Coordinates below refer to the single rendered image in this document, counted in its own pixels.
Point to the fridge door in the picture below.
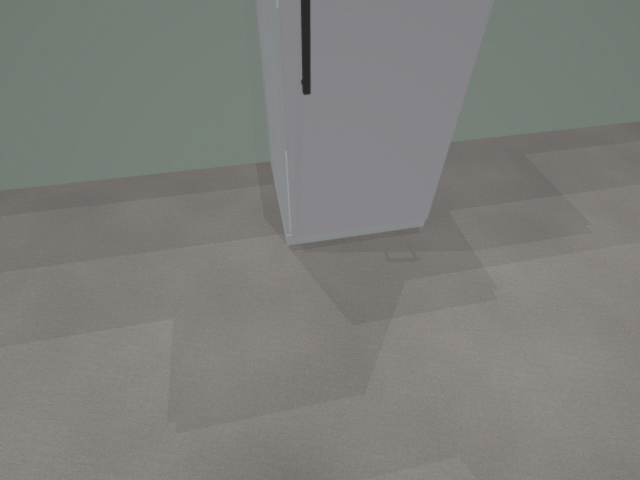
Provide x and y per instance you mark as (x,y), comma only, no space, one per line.
(388,78)

